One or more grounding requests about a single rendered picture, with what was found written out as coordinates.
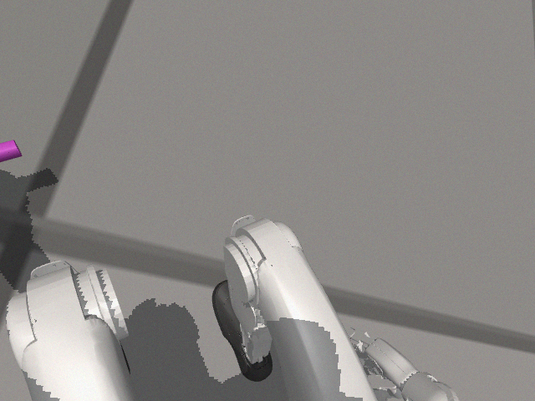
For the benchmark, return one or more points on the right robot hand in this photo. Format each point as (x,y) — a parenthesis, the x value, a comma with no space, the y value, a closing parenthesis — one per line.
(391,367)

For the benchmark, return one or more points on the right robot arm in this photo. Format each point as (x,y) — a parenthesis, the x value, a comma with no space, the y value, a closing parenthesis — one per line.
(424,387)

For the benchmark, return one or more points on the bottle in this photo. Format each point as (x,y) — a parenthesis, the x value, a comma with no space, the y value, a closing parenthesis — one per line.
(9,150)

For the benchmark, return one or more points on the right robot foot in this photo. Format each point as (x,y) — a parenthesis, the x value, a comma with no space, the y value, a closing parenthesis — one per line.
(230,327)

